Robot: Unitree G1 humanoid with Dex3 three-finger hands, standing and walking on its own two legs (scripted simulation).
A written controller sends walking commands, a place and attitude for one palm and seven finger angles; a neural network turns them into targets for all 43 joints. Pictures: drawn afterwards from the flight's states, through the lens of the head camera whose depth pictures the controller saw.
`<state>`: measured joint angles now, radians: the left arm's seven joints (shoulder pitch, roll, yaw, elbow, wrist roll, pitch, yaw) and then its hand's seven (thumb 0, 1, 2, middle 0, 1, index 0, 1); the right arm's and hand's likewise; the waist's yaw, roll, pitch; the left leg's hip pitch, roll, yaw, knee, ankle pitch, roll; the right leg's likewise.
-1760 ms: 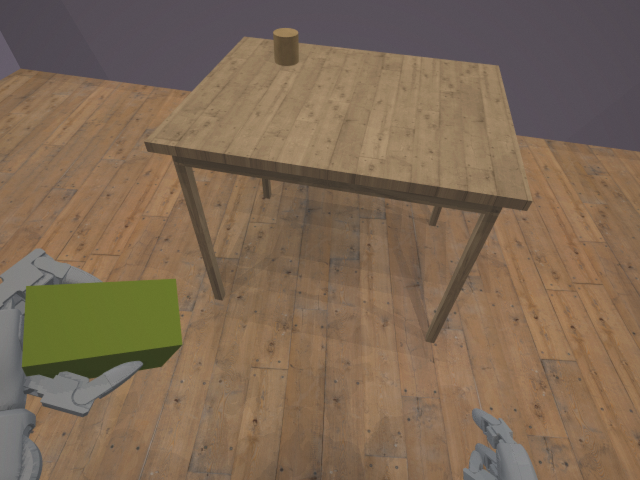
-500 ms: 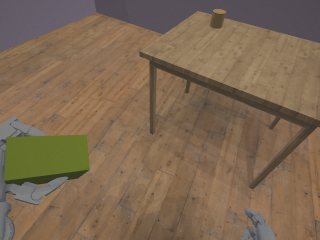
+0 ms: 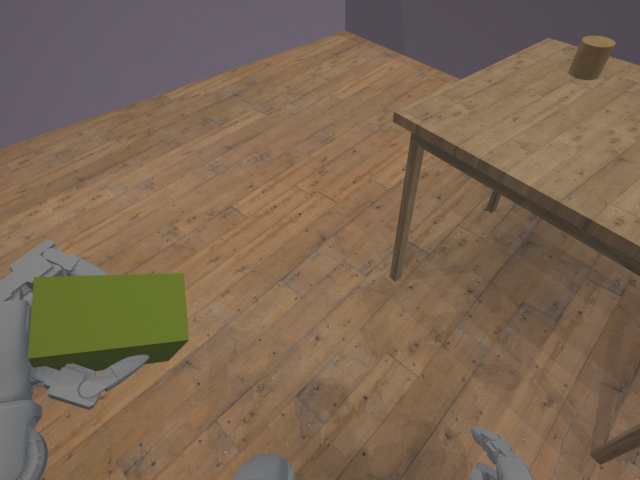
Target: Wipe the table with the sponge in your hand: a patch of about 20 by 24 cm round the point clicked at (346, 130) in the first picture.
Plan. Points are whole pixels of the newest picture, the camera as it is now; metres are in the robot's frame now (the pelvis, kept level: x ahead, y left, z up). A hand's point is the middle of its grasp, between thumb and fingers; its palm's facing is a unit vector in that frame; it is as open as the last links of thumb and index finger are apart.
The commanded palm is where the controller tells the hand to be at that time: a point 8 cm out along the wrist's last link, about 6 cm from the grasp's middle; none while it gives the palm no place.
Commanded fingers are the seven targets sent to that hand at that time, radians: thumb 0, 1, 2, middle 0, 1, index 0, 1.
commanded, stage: walk to a spot facing it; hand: left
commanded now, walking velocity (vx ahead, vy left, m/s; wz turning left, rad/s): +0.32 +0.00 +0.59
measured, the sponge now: (133, 323) +0.23 +0.20 +0.16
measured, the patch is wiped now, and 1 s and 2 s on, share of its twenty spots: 0.00 0.00 0.00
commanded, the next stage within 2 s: none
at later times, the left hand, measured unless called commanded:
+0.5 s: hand (48, 271) +0.27 +0.29 +0.18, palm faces +0.58 -0.70 -0.42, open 10.1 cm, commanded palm +0.18 +0.32 +0.18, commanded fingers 0.00 0.10 1.30 -1.20 -1.60 -1.20 -1.60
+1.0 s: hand (66, 249) +0.29 +0.28 +0.19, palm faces +0.72 -0.52 -0.46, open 10.1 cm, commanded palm +0.21 +0.30 +0.18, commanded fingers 0.00 0.10 1.30 -1.20 -1.60 -1.20 -1.60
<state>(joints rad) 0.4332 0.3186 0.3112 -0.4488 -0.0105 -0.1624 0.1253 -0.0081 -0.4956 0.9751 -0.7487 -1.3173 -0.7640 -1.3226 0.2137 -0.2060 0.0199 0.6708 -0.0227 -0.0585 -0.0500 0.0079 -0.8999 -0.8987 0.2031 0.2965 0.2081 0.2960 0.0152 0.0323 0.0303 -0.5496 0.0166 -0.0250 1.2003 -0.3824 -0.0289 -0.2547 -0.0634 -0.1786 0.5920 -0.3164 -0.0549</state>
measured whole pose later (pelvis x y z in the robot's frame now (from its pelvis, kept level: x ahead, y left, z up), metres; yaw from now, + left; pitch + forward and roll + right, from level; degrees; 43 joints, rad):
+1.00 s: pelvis +0.21 -0.03 +0.00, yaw +29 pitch +0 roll +2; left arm 0.51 0.39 0.38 -0.62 -0.03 -0.19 0.17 -0.01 -0.50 0.98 -0.75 -1.32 -0.77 -1.33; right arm 0.18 -0.28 -0.06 0.55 -0.01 -0.04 -0.08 0.01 -0.91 -0.90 0.20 0.30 0.20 0.29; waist -0.01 -0.04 0.10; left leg -0.45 0.07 0.15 0.82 -0.41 -0.06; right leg -0.25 -0.17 -0.29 0.58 -0.31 -0.01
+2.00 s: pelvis +0.18 -0.11 +0.00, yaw +65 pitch -1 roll -1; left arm 0.45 0.39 0.38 -0.56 -0.01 -0.19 0.15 -0.01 -0.50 0.99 -0.75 -1.32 -0.77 -1.33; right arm 0.21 -0.17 -0.01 0.60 0.00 -0.08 -0.05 0.01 -0.91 -0.90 0.19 0.30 0.20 0.29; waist -0.01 -0.04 0.03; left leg -0.27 0.02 0.03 0.58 -0.30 0.03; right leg -0.51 -0.09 -0.11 1.14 -0.48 0.07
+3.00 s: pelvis +0.24 +0.00 +0.01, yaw +83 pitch +0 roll -1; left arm 0.49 0.38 0.39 -0.52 -0.03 -0.24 0.14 -0.01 -0.50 0.99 -0.74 -1.33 -0.77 -1.33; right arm 0.22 -0.11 0.05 0.62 0.00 -0.10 -0.05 0.01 -0.90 -0.90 0.20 0.30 0.21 0.30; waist 0.04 0.06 0.04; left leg -0.26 0.09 0.10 0.51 -0.25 -0.02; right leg -0.40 -0.08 -0.15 0.69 -0.36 0.06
